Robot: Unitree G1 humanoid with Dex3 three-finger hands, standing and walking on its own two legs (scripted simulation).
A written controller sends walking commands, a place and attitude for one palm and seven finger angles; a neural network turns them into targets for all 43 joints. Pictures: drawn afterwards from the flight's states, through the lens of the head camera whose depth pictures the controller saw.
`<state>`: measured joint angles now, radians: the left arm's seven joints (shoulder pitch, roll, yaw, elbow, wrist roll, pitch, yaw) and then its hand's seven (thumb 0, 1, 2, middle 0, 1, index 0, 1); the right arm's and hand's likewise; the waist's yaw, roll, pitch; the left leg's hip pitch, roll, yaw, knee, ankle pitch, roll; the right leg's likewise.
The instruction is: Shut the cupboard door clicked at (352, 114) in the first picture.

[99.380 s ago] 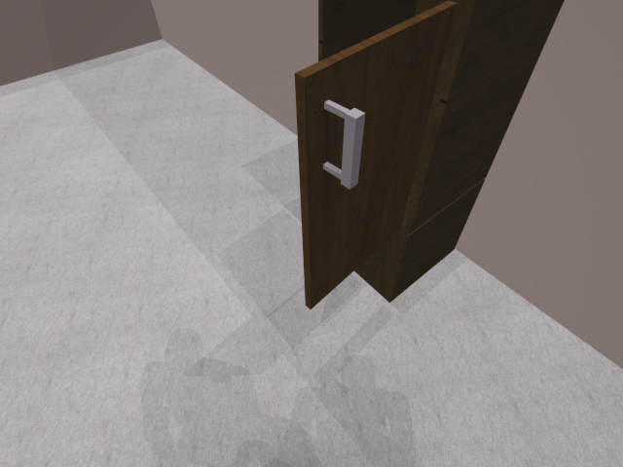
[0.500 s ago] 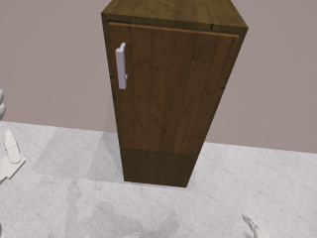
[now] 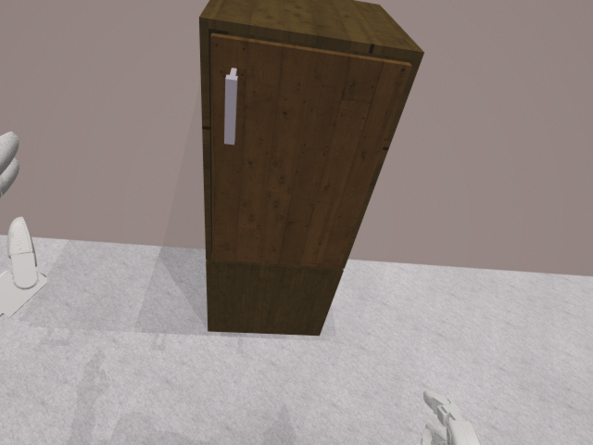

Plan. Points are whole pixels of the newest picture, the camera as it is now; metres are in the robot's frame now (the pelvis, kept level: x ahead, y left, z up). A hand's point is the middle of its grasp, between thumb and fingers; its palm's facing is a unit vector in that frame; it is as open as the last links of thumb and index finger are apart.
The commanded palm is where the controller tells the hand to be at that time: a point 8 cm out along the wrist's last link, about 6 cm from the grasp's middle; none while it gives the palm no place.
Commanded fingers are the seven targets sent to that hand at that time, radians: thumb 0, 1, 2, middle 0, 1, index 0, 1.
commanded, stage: stop stepping back and stand still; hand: left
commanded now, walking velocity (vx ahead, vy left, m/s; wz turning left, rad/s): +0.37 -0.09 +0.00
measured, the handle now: (231, 106) +0.65 +0.21 +0.16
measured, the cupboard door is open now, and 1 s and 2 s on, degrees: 0 0 0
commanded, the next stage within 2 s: none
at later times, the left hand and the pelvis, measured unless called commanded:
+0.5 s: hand out of the picture +0.03 +0.37 +0.21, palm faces +0.57 -0.75 -0.33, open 7.4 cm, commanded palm -0.04 +0.38 +0.21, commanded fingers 0.00 0.90 0.90 -0.20 -0.30 -0.20 -0.30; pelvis -0.18 +0.07 +0.01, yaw +1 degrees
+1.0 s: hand out of the picture +0.01 +0.37 +0.19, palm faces +0.55 -0.75 -0.37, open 7.4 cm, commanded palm -0.06 +0.41 +0.21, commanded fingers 0.00 0.90 0.90 -0.20 -0.30 -0.20 -0.30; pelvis -0.17 +0.09 +0.01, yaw +5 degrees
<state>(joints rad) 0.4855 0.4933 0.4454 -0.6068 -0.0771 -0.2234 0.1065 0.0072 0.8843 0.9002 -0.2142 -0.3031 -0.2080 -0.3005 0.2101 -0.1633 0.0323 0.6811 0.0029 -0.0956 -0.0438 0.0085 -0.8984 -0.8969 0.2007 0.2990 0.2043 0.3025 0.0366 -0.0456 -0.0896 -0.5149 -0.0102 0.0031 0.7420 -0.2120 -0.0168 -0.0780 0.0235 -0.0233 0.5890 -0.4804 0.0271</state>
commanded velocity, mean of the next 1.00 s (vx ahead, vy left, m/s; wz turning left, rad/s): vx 0.21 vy -0.07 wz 0.00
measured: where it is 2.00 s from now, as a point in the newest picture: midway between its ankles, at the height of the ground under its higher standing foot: outside the picture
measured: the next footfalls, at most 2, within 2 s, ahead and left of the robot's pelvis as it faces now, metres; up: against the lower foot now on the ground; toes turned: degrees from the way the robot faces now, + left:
right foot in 0.22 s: -0.03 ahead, -0.07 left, +0.02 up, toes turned -6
left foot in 0.44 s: -0.13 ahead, +0.21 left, +0.00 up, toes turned +3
